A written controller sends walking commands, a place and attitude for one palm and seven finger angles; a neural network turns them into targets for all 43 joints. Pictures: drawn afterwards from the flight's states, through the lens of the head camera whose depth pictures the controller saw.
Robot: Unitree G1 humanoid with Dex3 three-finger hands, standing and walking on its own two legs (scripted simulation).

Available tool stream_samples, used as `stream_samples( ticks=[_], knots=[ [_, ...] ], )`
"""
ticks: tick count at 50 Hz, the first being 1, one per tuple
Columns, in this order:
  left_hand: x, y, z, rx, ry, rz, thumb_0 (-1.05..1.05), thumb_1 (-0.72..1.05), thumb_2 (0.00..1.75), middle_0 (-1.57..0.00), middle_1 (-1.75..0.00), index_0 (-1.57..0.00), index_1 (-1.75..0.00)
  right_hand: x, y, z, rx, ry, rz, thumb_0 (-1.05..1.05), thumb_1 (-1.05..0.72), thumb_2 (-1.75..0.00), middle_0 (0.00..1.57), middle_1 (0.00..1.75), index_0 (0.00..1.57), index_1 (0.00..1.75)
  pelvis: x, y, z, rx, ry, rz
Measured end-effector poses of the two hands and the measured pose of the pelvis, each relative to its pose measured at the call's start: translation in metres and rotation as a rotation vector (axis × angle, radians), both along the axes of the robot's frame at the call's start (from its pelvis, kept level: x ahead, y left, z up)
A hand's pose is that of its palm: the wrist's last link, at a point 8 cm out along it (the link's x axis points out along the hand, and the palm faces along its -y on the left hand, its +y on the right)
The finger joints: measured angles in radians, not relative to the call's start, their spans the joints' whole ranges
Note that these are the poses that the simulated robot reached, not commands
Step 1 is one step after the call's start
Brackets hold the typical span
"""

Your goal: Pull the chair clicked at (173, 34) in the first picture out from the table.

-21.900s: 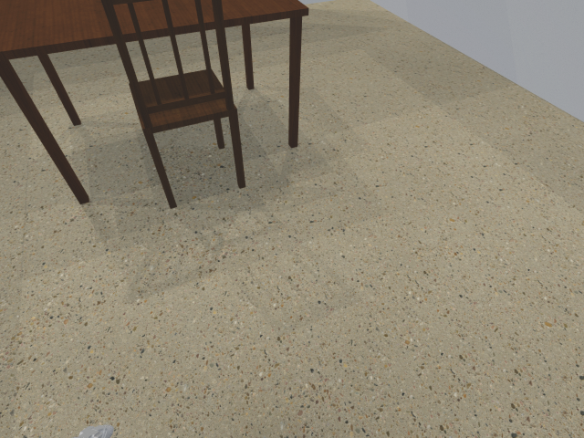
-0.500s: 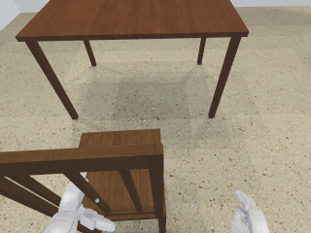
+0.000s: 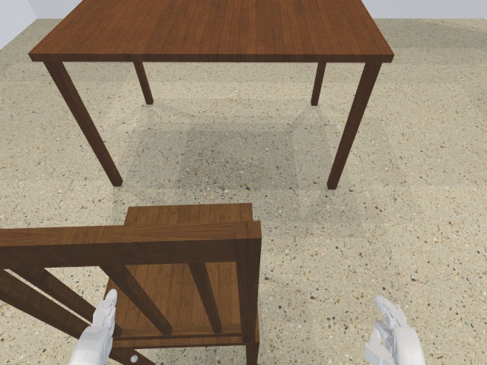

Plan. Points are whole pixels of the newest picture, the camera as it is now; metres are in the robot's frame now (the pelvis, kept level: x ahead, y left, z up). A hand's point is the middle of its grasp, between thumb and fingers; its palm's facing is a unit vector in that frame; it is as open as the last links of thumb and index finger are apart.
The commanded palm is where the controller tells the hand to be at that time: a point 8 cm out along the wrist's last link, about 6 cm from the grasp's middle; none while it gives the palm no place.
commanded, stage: draw the fingers out of the gap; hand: left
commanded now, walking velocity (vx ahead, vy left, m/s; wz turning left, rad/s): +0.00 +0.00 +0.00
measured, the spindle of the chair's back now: (145, 304) +0.23 +0.17 -0.01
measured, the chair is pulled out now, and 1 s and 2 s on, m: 0.61 0.61 0.60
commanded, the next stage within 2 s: draw the hand back to the body in 0.34 s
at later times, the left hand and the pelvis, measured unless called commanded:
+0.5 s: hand out of the picture +0.09 +0.17 -0.02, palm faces +0.07 -0.98 -0.21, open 17.4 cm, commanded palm +0.05 +0.23 +0.02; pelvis -0.01 +0.01 -0.01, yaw +0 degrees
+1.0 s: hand out of the picture +0.12 +0.20 +0.08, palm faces +0.01 -0.99 -0.13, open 17.3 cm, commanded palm +0.08 +0.26 +0.11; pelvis -0.03 +0.01 -0.01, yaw -1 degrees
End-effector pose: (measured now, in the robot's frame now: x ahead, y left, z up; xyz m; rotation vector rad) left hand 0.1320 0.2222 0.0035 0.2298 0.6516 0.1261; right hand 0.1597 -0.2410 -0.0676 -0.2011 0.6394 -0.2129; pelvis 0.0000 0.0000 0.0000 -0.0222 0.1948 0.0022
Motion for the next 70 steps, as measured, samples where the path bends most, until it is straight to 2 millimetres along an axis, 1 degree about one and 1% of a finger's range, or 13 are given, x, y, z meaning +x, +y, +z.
stream_samples(
  ticks=[14,24,26,30,35,38,40,45,49,52,58,65,70],
  knots=[
    [-0.037,-0.003,0.001,-0.016,0.011,0.003,-0.01,-0.53,0.2,-0.01,0.0,-0.01,0.0,0.005,0.016,0.003,0.024,-0.064,0.002,0.02,-0.9,-0.89,0.2,0.3,0.2,0.3,-0.008,0.005,-0.006,-0.006,-0.001,-0.002],
    [-0.062,-0.001,0.001,-0.019,0.029,0.012,-0.01,-0.53,0.2,-0.01,0.0,-0.01,0.0,0.001,0.018,0.0,0.022,-0.072,-0.011,0.02,-0.9,-0.89,0.2,0.3,0.2,0.3,-0.013,0.007,-0.012,-0.012,0.004,-0.003],
    [-0.064,-0.001,0.003,-0.073,-0.016,0.035,-0.01,-0.53,0.2,-0.01,0.0,-0.01,0.0,0.0,0.017,0.0,0.018,-0.08,-0.013,0.02,-0.9,-0.89,0.2,0.3,0.2,0.3,-0.014,0.007,-0.013,-0.014,0.006,-0.003],
    [-0.057,0.002,0.019,-0.137,-0.186,0.033,-0.01,-0.53,0.2,-0.01,0.0,-0.01,0.0,-0.003,0.017,-0.004,0.009,-0.088,-0.007,0.02,-0.9,-0.89,0.2,0.3,0.2,0.3,-0.018,0.007,-0.017,-0.021,0.002,-0.001],
    [-0.042,0.01,0.044,-0.14,-0.411,-0.038,-0.01,-0.54,0.2,-0.01,0.0,0.0,0.0,-0.007,0.019,-0.011,0.026,-0.086,0.003,0.02,-0.9,-0.89,0.2,0.3,0.2,0.3,-0.024,0.007,-0.021,-0.024,-0.005,-0.004],
    [-0.034,0.013,0.055,-0.148,-0.508,-0.107,-0.01,-0.54,0.2,-0.01,0.0,0.0,0.0,-0.009,0.02,-0.014,0.042,-0.09,0.007,0.02,-0.9,-0.89,0.2,0.3,0.2,0.3,-0.028,0.007,-0.023,-0.024,-0.009,-0.011],
    [-0.032,0.015,0.06,-0.153,-0.537,-0.144,-0.01,-0.54,0.2,-0.01,0.0,0.0,0.0,-0.011,0.021,-0.014,0.053,-0.095,0.004,0.02,-0.9,-0.89,0.2,0.3,0.2,0.3,-0.03,0.007,-0.024,-0.023,-0.016,-0.015],
    [-0.032,0.025,0.072,-0.148,-0.524,-0.139,-0.01,-0.54,0.2,-0.01,0.0,0.0,0.0,-0.012,0.024,-0.006,0.066,-0.118,-0.008,0.02,-0.9,-0.89,0.2,0.3,0.2,0.3,-0.03,0.008,-0.017,-0.024,-0.048,-0.017],
    [-0.031,0.028,0.083,-0.15,-0.522,-0.127,-0.01,-0.51,0.22,-0.03,-0.02,-0.01,-0.01,-0.011,0.025,0.005,0.058,-0.142,-0.002,0.02,-0.9,-0.89,0.2,0.3,0.2,0.3,-0.028,0.009,-0.01,-0.025,-0.07,-0.016],
    [-0.028,0.027,0.091,-0.005,-0.444,-0.136,-0.01,-0.46,0.24,-0.1,-0.05,-0.01,-0.02,-0.011,0.026,0.012,0.035,-0.117,0.005,0.02,-0.9,-0.89,0.2,0.3,0.2,0.3,-0.025,0.008,-0.001,-0.022,-0.098,-0.022],
    [-0.024,0.032,0.109,0.155,-0.366,-0.063,-0.01,-0.29,0.32,-0.22,-0.13,-0.04,-0.05,-0.01,0.029,0.022,0.036,-0.073,-0.007,0.02,-0.9,-0.89,0.2,0.3,0.2,0.3,-0.016,0.008,0.017,-0.018,-0.157,-0.029],
    [-0.014,0.045,0.135,0.251,-0.39,0.018,0.0,-0.05,0.44,-0.29,-0.19,-0.08,-0.1,-0.004,0.031,0.023,0.042,-0.02,0.035,0.02,-0.9,-0.89,0.2,0.3,0.2,0.3,-0.005,0.006,0.032,-0.008,-0.201,-0.026],
    [-0.009,0.053,0.137,0.268,-0.359,0.085,0.0,0.13,0.52,-0.3,-0.22,-0.11,-0.14,0.005,0.029,0.025,0.038,-0.002,0.067,0.02,-0.9,-0.89,0.2,0.3,0.2,0.3,0.003,0.003,0.039,0.001,-0.218,-0.023]
  ],
)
